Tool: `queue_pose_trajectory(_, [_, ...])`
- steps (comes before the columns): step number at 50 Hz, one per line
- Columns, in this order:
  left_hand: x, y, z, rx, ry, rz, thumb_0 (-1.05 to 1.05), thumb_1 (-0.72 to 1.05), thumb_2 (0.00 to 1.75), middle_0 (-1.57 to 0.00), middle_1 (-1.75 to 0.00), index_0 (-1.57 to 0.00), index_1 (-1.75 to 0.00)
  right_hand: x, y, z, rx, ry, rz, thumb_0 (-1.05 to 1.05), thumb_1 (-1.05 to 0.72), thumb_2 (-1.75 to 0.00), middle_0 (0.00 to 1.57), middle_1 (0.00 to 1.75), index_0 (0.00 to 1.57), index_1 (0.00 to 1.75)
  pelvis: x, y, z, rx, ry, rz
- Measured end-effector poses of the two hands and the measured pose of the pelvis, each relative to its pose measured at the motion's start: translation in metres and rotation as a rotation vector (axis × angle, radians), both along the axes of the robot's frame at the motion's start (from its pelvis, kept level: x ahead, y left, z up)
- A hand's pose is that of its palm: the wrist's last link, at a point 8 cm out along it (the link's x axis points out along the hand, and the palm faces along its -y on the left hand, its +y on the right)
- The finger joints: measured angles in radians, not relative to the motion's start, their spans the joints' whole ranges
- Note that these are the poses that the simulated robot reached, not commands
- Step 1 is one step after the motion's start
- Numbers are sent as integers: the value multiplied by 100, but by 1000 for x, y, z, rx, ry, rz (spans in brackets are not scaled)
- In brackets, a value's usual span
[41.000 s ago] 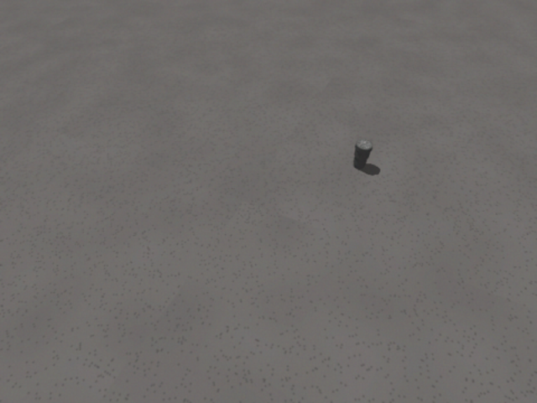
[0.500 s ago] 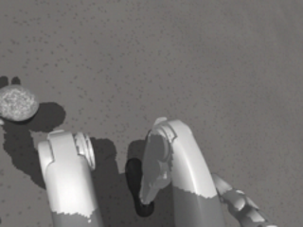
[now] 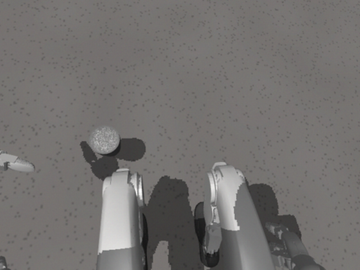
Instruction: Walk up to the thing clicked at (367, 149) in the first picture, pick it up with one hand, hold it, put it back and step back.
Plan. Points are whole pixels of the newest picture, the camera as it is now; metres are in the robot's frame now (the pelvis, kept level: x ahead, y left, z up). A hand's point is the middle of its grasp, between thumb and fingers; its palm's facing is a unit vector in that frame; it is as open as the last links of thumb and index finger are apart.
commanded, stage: home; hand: left
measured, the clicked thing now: (108, 144) +0.44 +0.22 -0.33
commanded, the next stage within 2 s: none
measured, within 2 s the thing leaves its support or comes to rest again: neither
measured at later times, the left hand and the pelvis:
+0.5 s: hand out of the picture +0.28 +0.26 +0.13, palm faces +0.21 -0.90 -0.39, open 17.7 cm; pelvis +0.06 -0.01 +0.23, yaw +5 degrees
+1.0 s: hand out of the picture +0.23 +0.20 +0.26, palm faces +0.21 -0.93 -0.29, open 17.7 cm; pelvis +0.09 +0.00 +0.31, yaw +6 degrees
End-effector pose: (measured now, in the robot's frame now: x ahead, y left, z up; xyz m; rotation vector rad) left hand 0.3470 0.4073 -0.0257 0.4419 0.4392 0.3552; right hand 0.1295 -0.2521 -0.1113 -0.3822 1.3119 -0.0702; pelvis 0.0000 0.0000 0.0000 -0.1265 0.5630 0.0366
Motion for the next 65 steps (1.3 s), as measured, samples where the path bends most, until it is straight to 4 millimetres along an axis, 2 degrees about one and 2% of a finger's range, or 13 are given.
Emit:
queue_pose_trajectory(4, [-22, -35, 21, -30, 86, -21, -1, -56, 4, -6, -5, -6, -5, 15, 1, 32, 22, -56, -37, 1, -90, -90, 21, 30, 21, 30, 4, -1, 36, 16, 2, 4])
queue_pose_trajectory(8, [-43, -66, 50, -71, 154, -22, -1, -57, 4, -6, -5, -6, -5, 38, 2, 80, 23, -142, -56, 1, -90, -90, 21, 30, 21, 30, 11, -4, 81, 38, -16, 9])
queue_pose_trajectory(14, [-63, -80, 106, -102, 202, 62, -1, -58, 2, -6, -4, -6, -5, 75, 2, 158, 0, -274, -39, 1, -90, -90, 21, 30, 21, 30, 27, -10, 144, 57, -55, 27])
queue_pose_trajectory(19, [-75, -88, 150, -123, 242, 109, -1, -59, 1, -6, -4, -6, -4, 98, 3, 214, -9, -375, -22, 1, -90, -90, 21, 30, 21, 30, 42, -9, 189, 62, -109, 42])
queue_pose_trajectory(26, [-92, -113, 201, -186, 290, 120, -1, -59, 0, -5, -3, -5, -4, 106, 11, 275, -2, -446, -26, 1, -90, -90, 21, 30, 21, 30, 59, -5, 241, 73, -203, 58])
queue_pose_trajectory(32, [-106, -133, 245, -226, 294, 108, -1, -59, 1, -5, -3, -5, -4, 103, 22, 314, 15, -490, -48, 1, -90, -90, 21, 30, 21, 30, 71, 0, 277, 83, -287, 67])
queue_pose_trajectory(39, [-121, -149, 295, -238, 255, 74, -1, -59, 1, -5, -4, -6, -4, 109, 35, 343, 47, -569, -69, 1, -90, -90, 21, 30, 21, 30, 83, 6, 303, 94, -363, 68])
queue_pose_trajectory(44, [-131, -157, 315, -249, 228, 62, 0, -60, 1, -5, -4, -6, -5, 122, 43, 354, 72, -626, -52, 1, -90, -90, 21, 30, 21, 30, 87, 7, 310, 101, -397, 70])
queue_pose_trajectory(48, [-138, -160, 318, -260, 227, 69, 0, -59, 2, -5, -4, -6, -5, 132, 45, 362, 82, -661, -22, 1, -90, -90, 21, 30, 21, 30, 88, 5, 313, 106, -412, 73])
queue_pose_trajectory(54, [-143, -163, 311, -275, 250, 90, -1, -59, 2, -5, -4, -6, -5, 141, 42, 368, 75, -684, 21, 1, -90, -90, 21, 30, 21, 30, 86, 0, 314, 111, -420, 80])
queue_pose_trajectory(65, [-135, -170, 316, -279, 234, 82, -1, -59, 2, -5, -4, -6, -5, 138, 30, 367, 61, -676, 14, 2, -90, -90, 21, 30, 21, 30, 90, -5, 316, 115, -428, 82])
